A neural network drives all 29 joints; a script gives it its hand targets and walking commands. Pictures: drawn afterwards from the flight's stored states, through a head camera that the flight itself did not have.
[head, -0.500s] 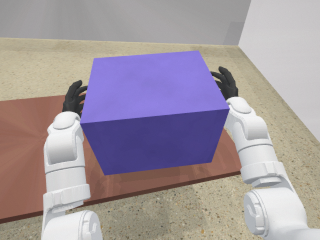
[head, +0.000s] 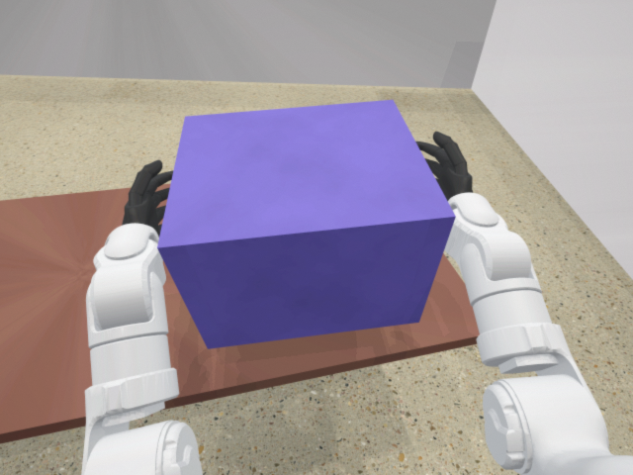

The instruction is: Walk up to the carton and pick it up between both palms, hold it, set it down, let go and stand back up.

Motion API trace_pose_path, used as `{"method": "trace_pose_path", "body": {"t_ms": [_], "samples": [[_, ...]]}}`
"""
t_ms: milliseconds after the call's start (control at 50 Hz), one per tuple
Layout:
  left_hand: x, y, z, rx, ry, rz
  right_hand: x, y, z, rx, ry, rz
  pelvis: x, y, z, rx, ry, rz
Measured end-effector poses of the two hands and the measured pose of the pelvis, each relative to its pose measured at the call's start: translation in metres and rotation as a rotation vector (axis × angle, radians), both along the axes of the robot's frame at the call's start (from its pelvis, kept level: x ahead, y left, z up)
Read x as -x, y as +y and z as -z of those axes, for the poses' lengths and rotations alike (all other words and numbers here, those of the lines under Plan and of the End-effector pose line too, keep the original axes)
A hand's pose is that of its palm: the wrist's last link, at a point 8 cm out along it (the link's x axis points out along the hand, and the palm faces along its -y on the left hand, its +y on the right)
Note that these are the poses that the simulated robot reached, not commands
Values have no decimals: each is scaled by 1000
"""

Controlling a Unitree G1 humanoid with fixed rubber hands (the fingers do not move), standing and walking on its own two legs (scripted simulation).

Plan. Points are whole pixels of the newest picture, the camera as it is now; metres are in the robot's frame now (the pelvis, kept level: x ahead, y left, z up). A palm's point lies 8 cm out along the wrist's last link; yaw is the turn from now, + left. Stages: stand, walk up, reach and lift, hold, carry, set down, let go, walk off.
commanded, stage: hold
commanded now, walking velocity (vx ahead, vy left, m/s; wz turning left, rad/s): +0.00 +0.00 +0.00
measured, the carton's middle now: (303, 220) +0.38 +0.00 +0.17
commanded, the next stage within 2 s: none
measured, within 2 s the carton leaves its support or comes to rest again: neither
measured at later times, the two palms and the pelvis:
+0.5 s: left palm (146, 225) +0.35 +0.19 +0.19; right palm (452, 195) +0.36 -0.18 +0.21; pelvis +0.00 +0.00 +0.00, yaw +0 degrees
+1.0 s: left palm (143, 224) +0.35 +0.19 +0.19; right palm (449, 192) +0.37 -0.18 +0.21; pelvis +0.00 +0.00 +0.00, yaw +0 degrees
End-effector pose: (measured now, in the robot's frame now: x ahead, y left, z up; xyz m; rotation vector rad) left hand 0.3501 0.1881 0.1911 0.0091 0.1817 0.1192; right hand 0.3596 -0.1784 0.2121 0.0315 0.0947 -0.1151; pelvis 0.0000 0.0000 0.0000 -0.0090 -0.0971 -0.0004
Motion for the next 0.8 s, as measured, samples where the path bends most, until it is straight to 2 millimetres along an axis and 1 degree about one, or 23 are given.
{"method": "trace_pose_path", "body": {"t_ms": [260, 340, 560, 680, 800], "samples": [[-5, 0, -5, 1, -1, 0, -4, 0, -4, 5, -3, 0, 0, 0, 0, -1, 11, -2], [-6, 0, -3, 1, 3, 2, -5, 0, -3, 9, 1, 2, -1, 0, 0, -1, 6, -1], [-2, -2, 0, -5, -4, 3, -1, -2, 1, 5, -7, 2, -3, 1, 0, 1, 1, -1], [-1, -2, 0, -2, 4, 2, 0, -3, 2, -6, 2, 2, -1, 0, 0, 0, -2, -1], [-1, -2, -3, -3, -2, 0, -1, -2, 0, -4, -5, 0, 1, -1, 0, -1, 5, 0]]}}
